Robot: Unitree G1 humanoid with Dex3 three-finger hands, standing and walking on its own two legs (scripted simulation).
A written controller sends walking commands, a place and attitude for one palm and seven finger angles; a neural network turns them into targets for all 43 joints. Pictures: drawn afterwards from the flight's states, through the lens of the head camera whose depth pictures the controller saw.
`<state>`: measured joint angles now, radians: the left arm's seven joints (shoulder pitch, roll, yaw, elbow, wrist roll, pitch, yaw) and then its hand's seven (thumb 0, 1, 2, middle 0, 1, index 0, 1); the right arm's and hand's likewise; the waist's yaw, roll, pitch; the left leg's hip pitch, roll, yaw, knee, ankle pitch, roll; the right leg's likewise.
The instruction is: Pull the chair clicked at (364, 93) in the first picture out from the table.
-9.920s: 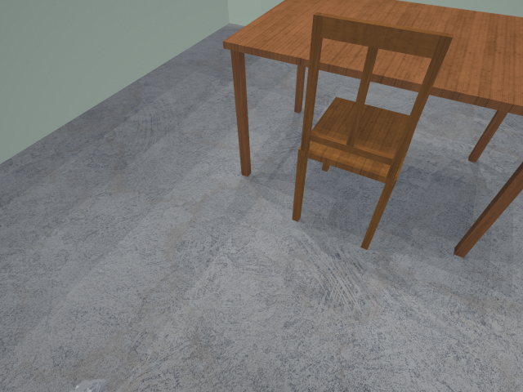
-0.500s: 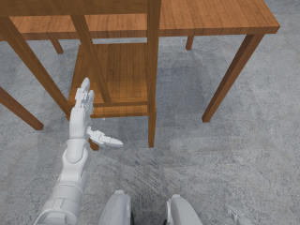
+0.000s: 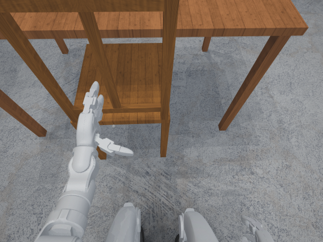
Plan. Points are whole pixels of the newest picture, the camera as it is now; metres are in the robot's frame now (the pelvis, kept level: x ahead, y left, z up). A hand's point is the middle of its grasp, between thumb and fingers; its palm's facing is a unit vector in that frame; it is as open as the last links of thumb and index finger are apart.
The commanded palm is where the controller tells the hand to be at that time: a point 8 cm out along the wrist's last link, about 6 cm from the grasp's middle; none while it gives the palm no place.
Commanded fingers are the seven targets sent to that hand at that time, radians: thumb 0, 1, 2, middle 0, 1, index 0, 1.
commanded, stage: push the fingers through the gap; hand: left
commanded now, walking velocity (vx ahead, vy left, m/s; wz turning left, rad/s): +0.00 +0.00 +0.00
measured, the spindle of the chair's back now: (105, 71) +0.54 +0.15 +0.05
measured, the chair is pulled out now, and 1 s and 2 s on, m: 0.00 0.00 0.00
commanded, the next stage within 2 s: hook a spindle and tug to test in 1.56 s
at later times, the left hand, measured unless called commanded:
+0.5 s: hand (112, 108) +0.44 +0.13 +0.02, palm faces +0.03 -1.00 -0.03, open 17.0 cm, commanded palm +0.42 +0.18 +0.02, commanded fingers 0.00 -0.50 0.30 -0.06 -0.08 -0.06 -0.08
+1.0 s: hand (116, 91) +0.50 +0.12 +0.02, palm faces +0.04 -1.00 -0.03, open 17.0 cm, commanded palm +0.47 +0.17 +0.02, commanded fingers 0.00 -0.50 0.30 -0.06 -0.08 -0.06 -0.08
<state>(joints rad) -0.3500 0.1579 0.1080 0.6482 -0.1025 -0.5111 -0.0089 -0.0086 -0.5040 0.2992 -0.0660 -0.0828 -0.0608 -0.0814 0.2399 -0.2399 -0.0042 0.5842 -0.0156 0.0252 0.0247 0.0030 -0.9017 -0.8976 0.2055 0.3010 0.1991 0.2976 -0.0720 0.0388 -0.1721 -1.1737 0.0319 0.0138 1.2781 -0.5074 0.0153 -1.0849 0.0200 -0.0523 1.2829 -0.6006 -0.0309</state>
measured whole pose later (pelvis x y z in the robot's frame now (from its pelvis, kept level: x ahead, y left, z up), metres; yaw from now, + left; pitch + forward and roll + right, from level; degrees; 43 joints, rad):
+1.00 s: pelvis +0.00 +0.01 -0.01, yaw -1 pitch +28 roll -3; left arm -0.81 0.28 0.29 1.09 -0.02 -0.55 0.02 -0.01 -0.50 0.30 -0.07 -0.08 -0.06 -0.08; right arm 0.31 -0.24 0.01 0.64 -0.06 0.08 0.05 0.00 -0.90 -0.90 0.21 0.30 0.20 0.30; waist -0.16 0.05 -0.17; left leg -1.29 0.04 0.01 1.32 -0.51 0.03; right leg -1.19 0.03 -0.05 1.31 -0.59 -0.02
